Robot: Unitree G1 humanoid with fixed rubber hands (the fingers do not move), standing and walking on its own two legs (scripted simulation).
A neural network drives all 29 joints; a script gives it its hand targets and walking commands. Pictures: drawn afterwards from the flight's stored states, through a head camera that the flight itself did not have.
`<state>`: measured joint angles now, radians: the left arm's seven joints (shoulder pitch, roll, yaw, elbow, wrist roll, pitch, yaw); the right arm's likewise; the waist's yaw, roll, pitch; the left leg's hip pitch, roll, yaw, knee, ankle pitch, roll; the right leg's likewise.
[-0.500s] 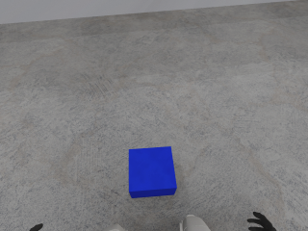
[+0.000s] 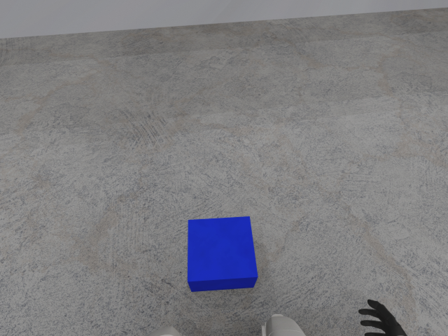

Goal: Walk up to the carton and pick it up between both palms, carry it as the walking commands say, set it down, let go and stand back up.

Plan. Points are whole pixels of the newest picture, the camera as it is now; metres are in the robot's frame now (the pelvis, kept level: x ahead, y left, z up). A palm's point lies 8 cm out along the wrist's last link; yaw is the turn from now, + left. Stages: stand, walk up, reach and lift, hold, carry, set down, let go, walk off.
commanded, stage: walk up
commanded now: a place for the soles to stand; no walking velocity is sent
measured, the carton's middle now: (220, 253) +0.47 +0.01 -0.66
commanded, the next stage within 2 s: reach and lift in 0.22 s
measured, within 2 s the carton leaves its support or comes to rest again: neither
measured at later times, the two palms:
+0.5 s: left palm (73, 318) +0.16 +0.28 -0.10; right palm (359, 306) +0.19 -0.26 -0.13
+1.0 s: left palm (104, 259) +0.28 +0.27 -0.15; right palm (333, 259) +0.29 -0.25 -0.17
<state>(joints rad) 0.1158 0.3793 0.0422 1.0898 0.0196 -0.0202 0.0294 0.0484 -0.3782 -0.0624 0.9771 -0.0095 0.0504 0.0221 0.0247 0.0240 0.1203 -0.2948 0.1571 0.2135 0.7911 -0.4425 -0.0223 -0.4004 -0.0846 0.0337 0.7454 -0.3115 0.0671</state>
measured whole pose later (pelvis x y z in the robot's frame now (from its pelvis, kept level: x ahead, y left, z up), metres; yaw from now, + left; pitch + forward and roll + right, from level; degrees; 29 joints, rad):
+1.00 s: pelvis -0.06 -0.03 -0.06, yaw +6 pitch +18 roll +0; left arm -0.57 0.41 0.23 0.66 0.03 0.28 -0.11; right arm -0.46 -0.25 -0.15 0.49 0.08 0.33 -0.06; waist -0.04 0.00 0.24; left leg -1.02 0.11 0.03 1.12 -0.41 -0.05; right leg -1.06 -0.11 -0.03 1.08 -0.32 0.04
